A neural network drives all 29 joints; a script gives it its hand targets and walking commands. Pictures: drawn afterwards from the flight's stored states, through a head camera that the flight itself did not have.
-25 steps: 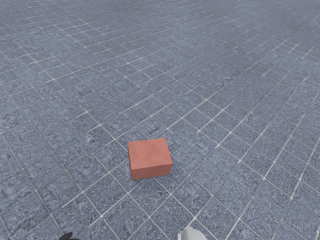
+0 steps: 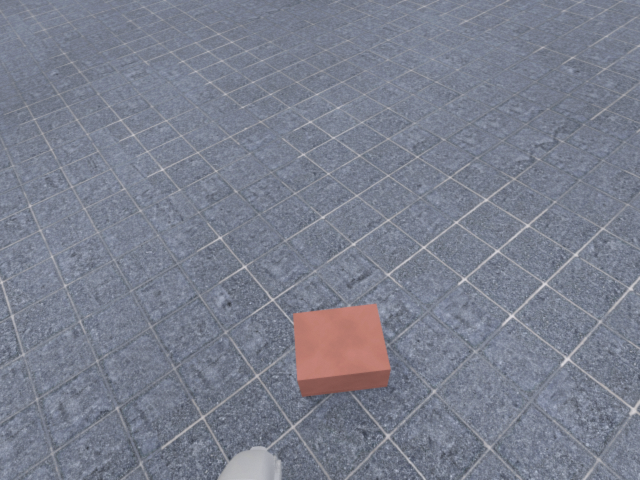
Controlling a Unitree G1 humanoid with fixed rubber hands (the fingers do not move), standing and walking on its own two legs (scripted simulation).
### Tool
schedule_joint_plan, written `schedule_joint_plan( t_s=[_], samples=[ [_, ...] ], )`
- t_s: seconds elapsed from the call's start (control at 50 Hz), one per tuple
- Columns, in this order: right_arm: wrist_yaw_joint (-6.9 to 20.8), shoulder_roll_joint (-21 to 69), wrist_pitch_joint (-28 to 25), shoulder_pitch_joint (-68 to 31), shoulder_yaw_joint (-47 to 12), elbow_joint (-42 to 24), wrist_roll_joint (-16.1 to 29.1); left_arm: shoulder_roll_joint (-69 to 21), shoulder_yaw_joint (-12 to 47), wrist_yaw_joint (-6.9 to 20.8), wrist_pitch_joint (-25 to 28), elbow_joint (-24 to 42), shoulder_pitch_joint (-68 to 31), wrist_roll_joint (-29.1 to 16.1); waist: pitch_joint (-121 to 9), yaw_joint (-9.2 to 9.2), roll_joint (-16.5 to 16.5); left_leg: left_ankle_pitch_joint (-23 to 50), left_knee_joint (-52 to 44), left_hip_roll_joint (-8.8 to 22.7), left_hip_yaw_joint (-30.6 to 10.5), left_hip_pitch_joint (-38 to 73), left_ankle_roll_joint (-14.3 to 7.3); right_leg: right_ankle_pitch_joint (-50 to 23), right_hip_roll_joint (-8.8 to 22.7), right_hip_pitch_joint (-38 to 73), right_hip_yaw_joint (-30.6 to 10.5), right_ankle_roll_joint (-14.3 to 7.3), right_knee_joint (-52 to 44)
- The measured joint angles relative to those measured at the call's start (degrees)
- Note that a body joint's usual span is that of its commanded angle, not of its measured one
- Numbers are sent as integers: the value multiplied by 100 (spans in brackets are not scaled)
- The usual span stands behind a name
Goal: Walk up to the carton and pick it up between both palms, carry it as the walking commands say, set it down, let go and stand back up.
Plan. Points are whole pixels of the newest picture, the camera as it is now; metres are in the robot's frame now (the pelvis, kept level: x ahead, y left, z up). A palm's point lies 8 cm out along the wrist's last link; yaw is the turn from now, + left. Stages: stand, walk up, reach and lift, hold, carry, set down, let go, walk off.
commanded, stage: walk up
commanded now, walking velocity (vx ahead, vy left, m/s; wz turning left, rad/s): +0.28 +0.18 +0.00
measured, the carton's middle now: (339, 349) +0.59 +0.02 -0.71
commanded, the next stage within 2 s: none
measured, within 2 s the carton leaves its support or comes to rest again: neither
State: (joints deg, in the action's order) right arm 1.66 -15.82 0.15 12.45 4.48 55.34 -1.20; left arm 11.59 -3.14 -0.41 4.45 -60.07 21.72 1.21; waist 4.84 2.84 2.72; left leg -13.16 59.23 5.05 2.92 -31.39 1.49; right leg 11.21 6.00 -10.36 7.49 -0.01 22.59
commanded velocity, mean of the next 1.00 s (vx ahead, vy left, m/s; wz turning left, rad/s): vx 0.14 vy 0.00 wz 0.00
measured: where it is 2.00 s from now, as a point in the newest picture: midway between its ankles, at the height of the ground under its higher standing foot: outside the picture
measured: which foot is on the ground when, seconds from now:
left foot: up 0.00-0.22, down 0.24-1.00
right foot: down 0.00-0.24, up 0.26-0.70, down 0.72-1.00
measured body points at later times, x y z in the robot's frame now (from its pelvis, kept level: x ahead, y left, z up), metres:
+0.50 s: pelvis +0.10 +0.09 +0.00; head +0.13 +0.12 +0.45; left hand +0.16 +0.34 -0.16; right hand +0.09 -0.16 -0.13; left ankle +0.12 +0.19 -0.75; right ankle +0.11 -0.07 -0.67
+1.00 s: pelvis +0.14 +0.03 -0.01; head +0.15 +0.02 +0.44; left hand +0.20 +0.27 -0.15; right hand +0.14 -0.20 -0.17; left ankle +0.13 +0.19 -0.75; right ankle +0.18 -0.08 -0.75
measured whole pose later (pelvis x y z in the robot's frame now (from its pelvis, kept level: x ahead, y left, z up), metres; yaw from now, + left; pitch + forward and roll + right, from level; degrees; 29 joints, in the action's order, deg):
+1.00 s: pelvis +0.14 +0.03 -0.01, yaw +0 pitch -2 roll +0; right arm -2.0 -9.9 0.4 16.3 1.6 61.9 -0.7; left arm 9.7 -1.2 -1.4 0.5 -60.4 10.4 -0.1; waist 3.3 -0.8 1.1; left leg -13.2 22.6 5.9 4.7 -6.9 3.9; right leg 9.6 1.9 -12.2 5.6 -0.7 23.8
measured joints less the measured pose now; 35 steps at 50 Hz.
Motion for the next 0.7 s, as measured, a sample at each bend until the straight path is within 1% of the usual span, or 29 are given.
schedule_joint_plan(
  t_s=[0.06, 0.12, 0.18, 0.22, 0.24, 0.26, 0.28, 0.3, 0.34, 0.38, 0.46, 0.52, 0.56, 0.62, 0.66, 0.7],
  samples=[
    [59, 74, 85, -163, -22, -87, 2, -80, 7, -20, -37, -66, 204, 25, -33, 64, -23, 265, -545, 22, 14, -81, 31, 50, 56, 194, -4, 88, -131],
    [106, 230, 120, -260, -84, -134, 7, -162, 15, -36, -86, -61, 263, 46, -120, 98, -75, 423, -1298, 31, 87, 101, 65, 155, 114, 301, 8, 197, -150],
    [113, 379, 95, -329, -154, -165, 12, -208, 16, -38, -136, -21, 193, 67, -203, 110, -145, 318, -2023, 12, 208, 463, 86, 341, 186, 318, 23, 346, -8],
    [89, 451, 28, -328, -188, -182, 25, -191, 13, -35, -174, 4, 125, 71, -278, 84, -200, 276, -2588, -26, 299, 827, 78, 543, 251, 272, 37, 466, 225],
    [59, 459, -49, -297, -199, -187, 37, -180, 13, -19, -190, 27, 114, 65, -322, 64, -185, 292, -2923, -10, 333, 1073, 58, 720, 252, 198, 41, 462, 475],
    [13, 497, -145, -290, -189, -158, 16, -141, 16, -8, -206, 26, 56, 52, -325, 2, -225, 495, -2952, -26, 342, 1089, -59, 1054, 273, 32, 11, 361, 976],
    [-31, 566, -222, -273, -190, -122, -4, -81, 11, 1, -246, 21, -47, 49, -284, -34, -322, 369, -2748, -56, 366, 1042, -142, 1431, 241, -205, -151, 275, 1633],
    [-64, 617, -279, -213, -205, -103, -13, -34, 1, 17, -295, 44, -144, 51, -248, -44, -388, 202, -2659, -48, 401, 1079, -192, 1650, 148, -454, -289, 222, 2279],
    [-117, 656, -342, -38, -234, -44, 3, 36, -20, 42, -352, 120, -291, 51, -207, -131, -453, 76, -2836, -12, 453, 1311, -235, 1646, -12, -854, -321, 152, 3164],
    [-160, 625, -387, 181, -225, 28, 0, 90, -17, 77, -368, 176, -463, 43, -199, -280, -454, 183, -3169, -4, 442, 1547, -240, 1415, -86, -1120, -238, 119, 3453],
    [-214, 544, -436, 589, -213, 203, -6, 179, -65, 112, -465, 285, -797, 34, -188, -493, -427, 332, -3634, 13, 403, 1874, -257, 984, -169, -1481, -235, 166, 3451],
    [-246, 553, -432, 875, -193, 357, -1, 249, -89, 140, -577, 327, -972, 23, -199, -560, -459, 370, -3855, 38, 397, 2072, -220, 591, -167, -1636, -339, 230, 3343],
    [-253, 575, -419, 1014, -191, 462, -17, 249, -70, 164, -628, 328, -1051, 3, -228, -593, -457, 373, -3958, 53, 395, 2179, -188, 367, -140, -1621, -390, 245, 3071],
    [-236, 618, -395, 1093, -242, 578, -35, 159, 13, 177, -614, 319, -1132, -45, -268, -614, -421, 337, -4052, 43, 423, 2330, -132, 213, -112, -1299, -422, 229, 2095],
    [-247, 669, -349, 1053, -296, 611, -31, 86, 72, 139, -563, 301, -1200, -98, -236, -623, -406, 264, -3987, 14, 448, 2387, -81, 121, -152, -948, -443, 230, 1319],
    [-266, 737, -279, 997, -342, 634, 19, 44, 129, 70, -453, 313, -1239, -127, -200, -593, -459, 100, -3730, -72, 477, 2348, -11, -345, -156, -532, -387, 175, 450]
  ],
)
